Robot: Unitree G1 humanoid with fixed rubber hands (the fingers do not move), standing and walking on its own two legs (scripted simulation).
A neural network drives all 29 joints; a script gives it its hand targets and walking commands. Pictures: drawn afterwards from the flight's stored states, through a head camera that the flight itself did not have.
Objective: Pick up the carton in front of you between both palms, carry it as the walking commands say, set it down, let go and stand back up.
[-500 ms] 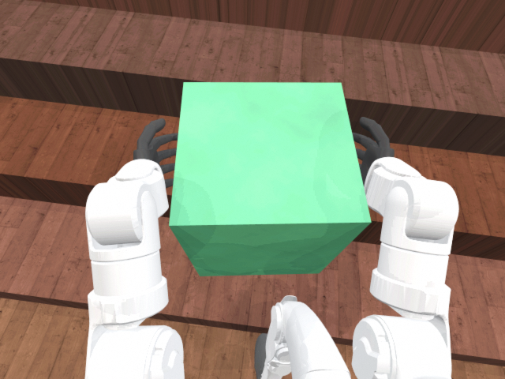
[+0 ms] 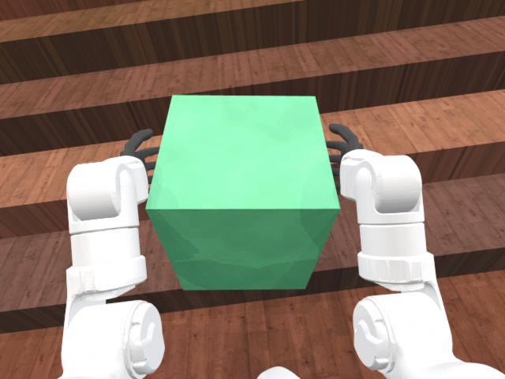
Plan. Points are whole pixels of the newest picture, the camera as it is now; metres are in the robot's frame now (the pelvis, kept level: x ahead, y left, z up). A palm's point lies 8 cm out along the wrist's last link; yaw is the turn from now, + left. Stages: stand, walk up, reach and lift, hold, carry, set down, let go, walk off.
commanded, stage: carry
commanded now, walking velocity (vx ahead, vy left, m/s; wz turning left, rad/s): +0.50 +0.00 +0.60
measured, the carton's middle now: (244, 200) +0.38 -0.08 +0.10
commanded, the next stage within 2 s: none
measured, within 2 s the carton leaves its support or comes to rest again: neither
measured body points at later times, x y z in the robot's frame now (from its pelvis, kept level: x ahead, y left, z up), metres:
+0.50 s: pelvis +0.27 -0.16 +0.18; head +0.34 -0.15 +0.63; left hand +0.58 +0.12 +0.32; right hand +0.71 -0.15 +0.32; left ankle +0.22 -0.06 -0.34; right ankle +0.32 -0.27 -0.51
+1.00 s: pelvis +0.56 +0.02 +0.32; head +0.64 +0.03 +0.76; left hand +0.96 +0.19 +0.42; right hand +0.96 -0.11 +0.43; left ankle +0.66 +0.11 -0.35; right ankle +0.44 -0.13 -0.19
